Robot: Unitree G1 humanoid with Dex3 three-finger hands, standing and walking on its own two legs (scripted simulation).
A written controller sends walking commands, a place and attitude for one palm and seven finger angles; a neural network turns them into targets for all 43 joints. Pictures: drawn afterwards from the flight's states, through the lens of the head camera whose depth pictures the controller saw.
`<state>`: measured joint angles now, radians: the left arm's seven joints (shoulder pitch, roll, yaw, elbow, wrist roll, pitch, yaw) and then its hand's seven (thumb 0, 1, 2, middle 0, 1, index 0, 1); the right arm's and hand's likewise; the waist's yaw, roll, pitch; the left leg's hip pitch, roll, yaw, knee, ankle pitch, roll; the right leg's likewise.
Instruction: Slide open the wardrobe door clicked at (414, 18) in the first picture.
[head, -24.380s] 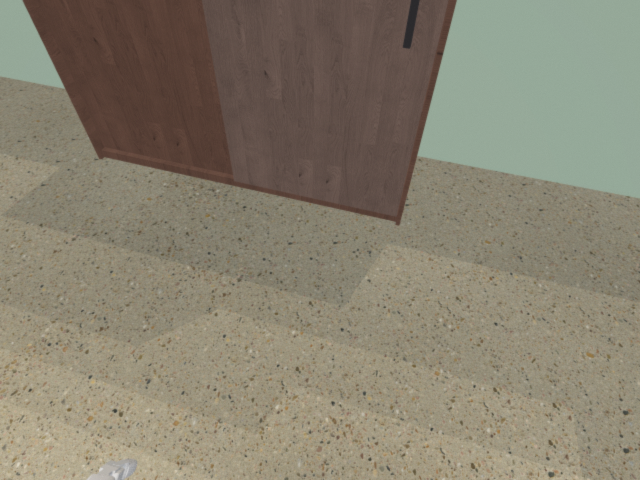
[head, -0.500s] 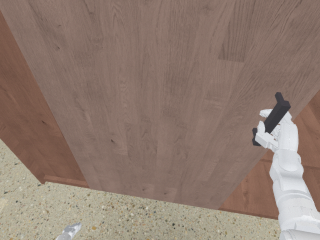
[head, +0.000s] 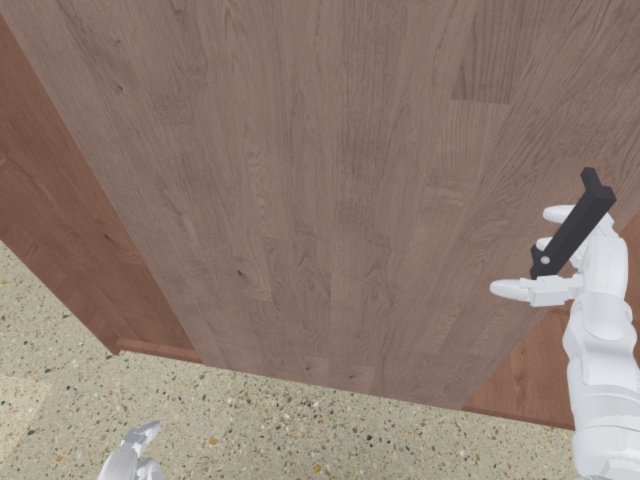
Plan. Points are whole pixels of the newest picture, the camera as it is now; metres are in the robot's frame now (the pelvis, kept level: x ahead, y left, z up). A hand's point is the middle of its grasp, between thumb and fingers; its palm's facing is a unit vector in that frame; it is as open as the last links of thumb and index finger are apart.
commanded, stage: loosen the grip on the handle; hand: right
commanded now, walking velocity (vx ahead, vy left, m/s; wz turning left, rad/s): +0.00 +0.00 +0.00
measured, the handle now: (563, 228) +0.42 -0.28 +0.10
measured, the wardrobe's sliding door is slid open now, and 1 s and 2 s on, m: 0.44 0.44 0.44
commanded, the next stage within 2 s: slip the hand off the handle in 0.14 s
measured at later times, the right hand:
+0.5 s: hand (583, 273) +0.37 -0.30 +0.08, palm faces +0.43 +0.87 -0.25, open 14.5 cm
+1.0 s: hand (620, 288) +0.35 -0.34 +0.08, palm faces +0.37 +0.90 -0.24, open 14.6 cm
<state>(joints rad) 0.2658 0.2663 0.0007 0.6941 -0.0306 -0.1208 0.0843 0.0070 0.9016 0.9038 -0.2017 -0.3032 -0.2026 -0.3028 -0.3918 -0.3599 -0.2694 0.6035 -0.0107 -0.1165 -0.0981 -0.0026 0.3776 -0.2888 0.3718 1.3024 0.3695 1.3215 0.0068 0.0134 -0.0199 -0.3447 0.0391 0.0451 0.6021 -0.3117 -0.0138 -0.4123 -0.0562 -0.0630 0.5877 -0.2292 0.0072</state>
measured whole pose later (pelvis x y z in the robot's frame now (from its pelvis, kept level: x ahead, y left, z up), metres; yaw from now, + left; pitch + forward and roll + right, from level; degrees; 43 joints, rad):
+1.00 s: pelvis +0.01 -0.01 -0.01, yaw +0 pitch +7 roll +2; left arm 0.32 0.26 -0.01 0.67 -0.03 -0.07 0.09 0.01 0.90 0.90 -0.20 -0.30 -0.20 -0.30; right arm -0.25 -0.50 -0.46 0.58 0.08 -0.16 0.12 -0.01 0.54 -0.21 0.25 1.15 0.27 1.16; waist 0.01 -0.01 -0.07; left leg -0.45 0.03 0.05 0.69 -0.36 -0.03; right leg -0.55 -0.07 -0.05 0.73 -0.31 -0.01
